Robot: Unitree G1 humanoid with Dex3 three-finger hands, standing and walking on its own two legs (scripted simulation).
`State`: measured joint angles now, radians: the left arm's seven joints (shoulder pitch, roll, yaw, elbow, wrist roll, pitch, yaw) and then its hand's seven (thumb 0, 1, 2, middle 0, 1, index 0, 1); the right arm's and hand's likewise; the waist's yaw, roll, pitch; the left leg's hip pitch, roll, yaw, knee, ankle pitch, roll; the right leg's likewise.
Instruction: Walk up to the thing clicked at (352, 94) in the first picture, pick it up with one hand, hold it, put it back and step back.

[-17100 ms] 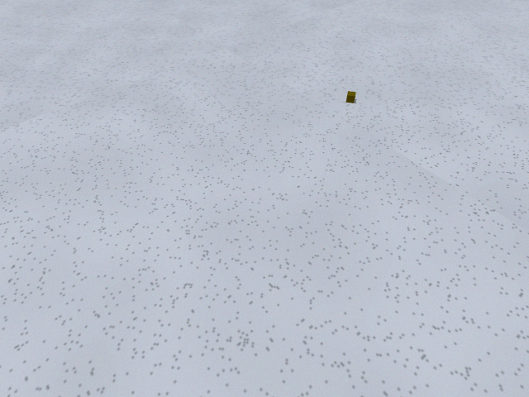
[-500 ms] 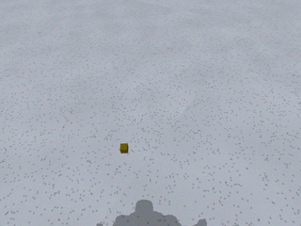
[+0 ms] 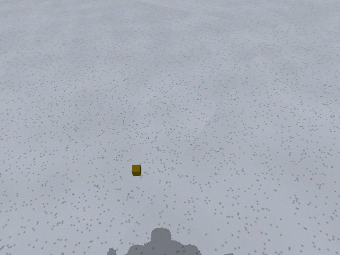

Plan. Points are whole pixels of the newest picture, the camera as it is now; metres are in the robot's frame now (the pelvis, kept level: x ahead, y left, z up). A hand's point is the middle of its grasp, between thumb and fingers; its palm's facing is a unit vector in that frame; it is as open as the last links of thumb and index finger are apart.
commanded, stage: stand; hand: left
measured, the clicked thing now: (136, 170) +0.76 +0.27 -0.76
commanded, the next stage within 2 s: walk up in 0.10 s
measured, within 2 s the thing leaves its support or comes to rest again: neither
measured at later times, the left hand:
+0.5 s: hand out of the picture +0.07 +0.35 -0.18, palm faces +0.03 -0.94 -0.35, open 7.4 cm
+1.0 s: hand (89, 182) +0.37 +0.29 -0.14, palm faces -0.04 -0.93 -0.38, open 7.4 cm
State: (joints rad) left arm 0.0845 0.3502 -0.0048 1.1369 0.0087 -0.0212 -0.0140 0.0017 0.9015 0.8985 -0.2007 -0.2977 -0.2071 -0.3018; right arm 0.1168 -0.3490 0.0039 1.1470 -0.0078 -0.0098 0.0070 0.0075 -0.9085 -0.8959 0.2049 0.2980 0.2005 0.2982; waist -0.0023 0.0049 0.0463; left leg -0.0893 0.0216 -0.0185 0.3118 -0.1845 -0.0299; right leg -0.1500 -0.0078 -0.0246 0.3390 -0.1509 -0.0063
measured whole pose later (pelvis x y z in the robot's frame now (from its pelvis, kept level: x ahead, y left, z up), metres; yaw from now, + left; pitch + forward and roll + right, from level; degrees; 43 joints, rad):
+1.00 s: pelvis +0.26 +0.03 -0.02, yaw +0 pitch -3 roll +1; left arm 0.19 0.38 0.07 0.85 0.01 -0.06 -0.07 0.00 0.90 0.90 -0.20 -0.30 -0.21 -0.30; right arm 0.34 -0.40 -0.04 0.87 0.00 -0.04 0.01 0.01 -0.91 -0.90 0.21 0.30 0.20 0.30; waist -0.01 0.02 0.12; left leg -0.23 0.04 0.03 1.01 -0.50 0.02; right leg -0.34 -0.04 -0.04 0.65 -0.26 -0.02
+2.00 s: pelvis +0.28 +0.00 -0.02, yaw +1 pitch -3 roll +1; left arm 0.17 0.40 0.04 0.95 0.01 -0.02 0.01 0.00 0.90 0.90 -0.20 -0.30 -0.21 -0.30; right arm 0.16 -0.36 -0.03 0.99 -0.01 0.01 0.02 0.01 -0.91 -0.90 0.21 0.30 0.20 0.30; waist 0.02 -0.01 0.11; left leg -0.25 -0.01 -0.04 0.59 -0.29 0.00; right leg -0.26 -0.04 0.00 0.67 -0.46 -0.03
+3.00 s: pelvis +0.30 +0.01 +0.00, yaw +2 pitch -3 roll +0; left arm 0.08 0.35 0.01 1.12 0.02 -0.03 0.00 0.00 0.90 0.90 -0.20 -0.30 -0.21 -0.30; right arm 0.07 -0.36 -0.03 1.12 -0.01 0.01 0.02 0.01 -0.91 -0.90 0.20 0.30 0.20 0.30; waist 0.00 0.02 0.06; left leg -0.12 0.00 -0.03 0.37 -0.21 -0.01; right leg -0.09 -0.03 0.00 0.37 -0.23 0.02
